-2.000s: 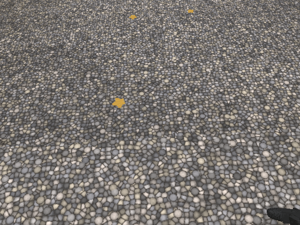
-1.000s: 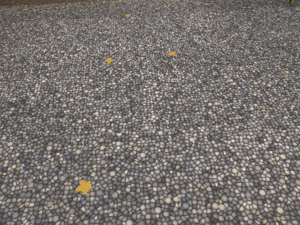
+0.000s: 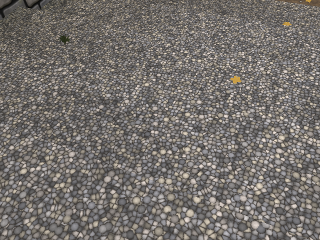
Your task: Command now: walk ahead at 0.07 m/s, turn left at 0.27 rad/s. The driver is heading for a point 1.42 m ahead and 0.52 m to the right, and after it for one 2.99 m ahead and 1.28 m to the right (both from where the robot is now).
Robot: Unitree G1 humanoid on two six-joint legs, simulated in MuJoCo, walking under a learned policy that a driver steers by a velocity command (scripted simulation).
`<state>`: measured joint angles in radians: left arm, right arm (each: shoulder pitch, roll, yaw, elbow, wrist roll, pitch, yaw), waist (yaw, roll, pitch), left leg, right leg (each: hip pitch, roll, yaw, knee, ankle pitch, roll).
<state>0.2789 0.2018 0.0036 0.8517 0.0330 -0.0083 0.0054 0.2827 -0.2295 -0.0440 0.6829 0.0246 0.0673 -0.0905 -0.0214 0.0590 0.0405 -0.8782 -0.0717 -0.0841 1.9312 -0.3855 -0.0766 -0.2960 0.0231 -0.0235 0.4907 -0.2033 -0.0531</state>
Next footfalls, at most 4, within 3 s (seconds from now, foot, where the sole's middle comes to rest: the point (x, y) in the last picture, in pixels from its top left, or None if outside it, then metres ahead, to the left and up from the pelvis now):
0.28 left None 0.11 0.13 -0.78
0.62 right None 0.07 -0.17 -0.78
1.16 left None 0.24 0.00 -0.78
2.70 left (228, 236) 0.49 -0.19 -0.78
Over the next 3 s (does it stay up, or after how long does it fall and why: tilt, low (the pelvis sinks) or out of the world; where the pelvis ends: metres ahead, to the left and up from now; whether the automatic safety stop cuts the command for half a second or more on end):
stays up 0.37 -0.20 0.00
